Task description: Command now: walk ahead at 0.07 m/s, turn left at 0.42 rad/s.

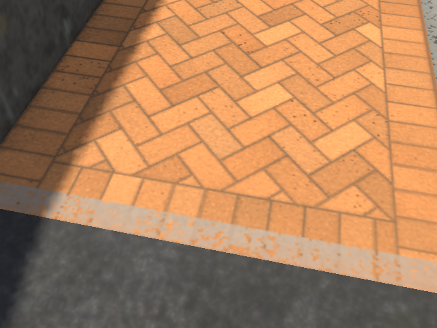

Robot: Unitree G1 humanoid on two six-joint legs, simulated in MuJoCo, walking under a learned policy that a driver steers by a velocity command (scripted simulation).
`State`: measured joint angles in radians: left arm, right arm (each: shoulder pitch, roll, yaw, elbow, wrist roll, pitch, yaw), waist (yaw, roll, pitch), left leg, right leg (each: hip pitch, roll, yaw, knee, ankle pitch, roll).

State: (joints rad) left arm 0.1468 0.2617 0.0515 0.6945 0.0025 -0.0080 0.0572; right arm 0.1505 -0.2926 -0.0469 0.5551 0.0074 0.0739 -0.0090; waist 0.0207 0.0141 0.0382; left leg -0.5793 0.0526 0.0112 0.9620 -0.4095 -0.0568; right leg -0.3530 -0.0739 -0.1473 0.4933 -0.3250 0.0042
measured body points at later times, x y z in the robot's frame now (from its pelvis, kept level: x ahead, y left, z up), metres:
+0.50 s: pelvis +0.04 +0.02 -0.01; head +0.04 +0.02 +0.44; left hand +0.16 +0.27 -0.12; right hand +0.21 -0.19 -0.11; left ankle +0.06 +0.12 -0.74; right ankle +0.05 -0.12 -0.74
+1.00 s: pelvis +0.06 +0.01 -0.01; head +0.06 +0.02 +0.44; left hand +0.14 +0.25 -0.15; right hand +0.18 -0.22 -0.13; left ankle +0.06 +0.12 -0.74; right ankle +0.05 -0.12 -0.73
